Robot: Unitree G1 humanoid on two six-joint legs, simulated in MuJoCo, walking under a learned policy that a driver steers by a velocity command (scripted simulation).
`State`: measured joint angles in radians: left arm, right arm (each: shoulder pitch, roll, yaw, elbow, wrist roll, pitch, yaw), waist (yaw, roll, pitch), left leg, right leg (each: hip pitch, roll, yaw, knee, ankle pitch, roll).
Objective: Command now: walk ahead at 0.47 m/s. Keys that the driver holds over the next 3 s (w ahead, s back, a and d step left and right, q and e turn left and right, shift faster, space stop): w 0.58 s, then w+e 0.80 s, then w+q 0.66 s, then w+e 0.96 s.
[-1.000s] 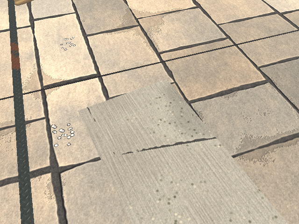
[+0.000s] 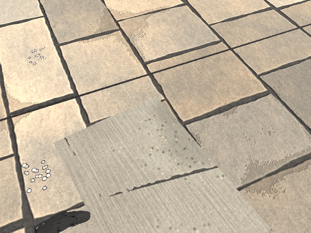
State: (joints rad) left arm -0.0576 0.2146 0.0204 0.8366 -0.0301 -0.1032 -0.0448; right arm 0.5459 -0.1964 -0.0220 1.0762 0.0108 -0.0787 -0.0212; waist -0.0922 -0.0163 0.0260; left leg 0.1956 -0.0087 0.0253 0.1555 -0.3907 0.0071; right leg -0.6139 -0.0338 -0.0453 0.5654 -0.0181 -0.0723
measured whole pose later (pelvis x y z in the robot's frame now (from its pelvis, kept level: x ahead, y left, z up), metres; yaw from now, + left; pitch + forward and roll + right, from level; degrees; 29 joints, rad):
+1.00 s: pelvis +0.57 +0.03 +0.02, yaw -10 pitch +1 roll +2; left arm 0.14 0.24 0.07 0.89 -0.02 -0.05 -0.02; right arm 0.34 -0.23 -0.06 0.98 -0.01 -0.10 -0.02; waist -0.05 -0.03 0.00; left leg 0.04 -0.04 0.24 0.21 -0.27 0.03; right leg -0.71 -0.11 0.04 0.76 0.06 -0.05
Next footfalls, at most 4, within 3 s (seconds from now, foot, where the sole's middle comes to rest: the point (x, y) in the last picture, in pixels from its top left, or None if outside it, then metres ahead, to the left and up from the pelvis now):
0.04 right None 0.22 -0.12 -0.76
0.60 left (120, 217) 0.53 0.12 -0.76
1.16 right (175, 156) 0.81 -0.15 -0.76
1.68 left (155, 100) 1.17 -0.08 -0.76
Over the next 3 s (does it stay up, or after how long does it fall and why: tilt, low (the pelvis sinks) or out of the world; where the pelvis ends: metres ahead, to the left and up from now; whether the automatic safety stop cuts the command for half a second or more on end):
stays up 1.65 -0.31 0.02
